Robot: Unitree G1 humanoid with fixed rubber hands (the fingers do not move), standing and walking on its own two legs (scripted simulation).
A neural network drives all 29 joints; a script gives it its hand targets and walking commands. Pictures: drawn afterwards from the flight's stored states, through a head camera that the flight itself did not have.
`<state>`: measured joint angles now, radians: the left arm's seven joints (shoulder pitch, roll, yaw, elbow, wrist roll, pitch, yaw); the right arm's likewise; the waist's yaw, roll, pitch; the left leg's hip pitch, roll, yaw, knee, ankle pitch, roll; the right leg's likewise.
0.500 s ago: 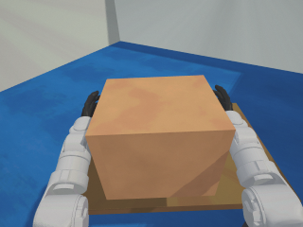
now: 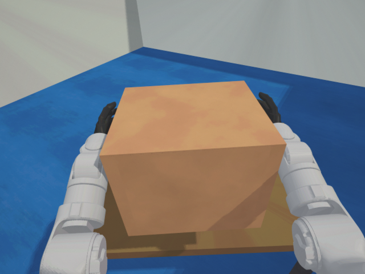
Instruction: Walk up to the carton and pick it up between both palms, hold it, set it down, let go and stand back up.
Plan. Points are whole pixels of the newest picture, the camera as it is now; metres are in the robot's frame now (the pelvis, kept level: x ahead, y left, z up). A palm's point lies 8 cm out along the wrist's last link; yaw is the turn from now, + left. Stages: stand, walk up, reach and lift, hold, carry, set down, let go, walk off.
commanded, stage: reach and lift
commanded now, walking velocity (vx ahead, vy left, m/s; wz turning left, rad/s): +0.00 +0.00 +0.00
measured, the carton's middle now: (189, 154) +0.34 +0.00 +0.13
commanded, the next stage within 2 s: hold in 0.40 s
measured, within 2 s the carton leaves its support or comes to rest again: neither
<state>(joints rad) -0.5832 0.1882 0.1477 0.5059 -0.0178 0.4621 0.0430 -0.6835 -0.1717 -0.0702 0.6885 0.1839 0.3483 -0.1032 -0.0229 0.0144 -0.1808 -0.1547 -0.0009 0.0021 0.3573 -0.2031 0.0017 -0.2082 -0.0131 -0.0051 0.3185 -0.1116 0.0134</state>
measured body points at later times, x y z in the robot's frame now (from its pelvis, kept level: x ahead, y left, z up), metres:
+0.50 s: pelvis +0.00 +0.00 +0.00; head -0.08 +0.00 +0.44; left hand +0.37 +0.19 +0.19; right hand +0.38 -0.18 +0.19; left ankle -0.01 +0.11 -0.75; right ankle +0.04 -0.13 -0.75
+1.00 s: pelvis -0.01 +0.00 +0.00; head -0.10 +0.00 +0.44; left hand +0.36 +0.19 +0.21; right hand +0.37 -0.19 +0.21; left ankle -0.01 +0.11 -0.75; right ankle +0.04 -0.13 -0.75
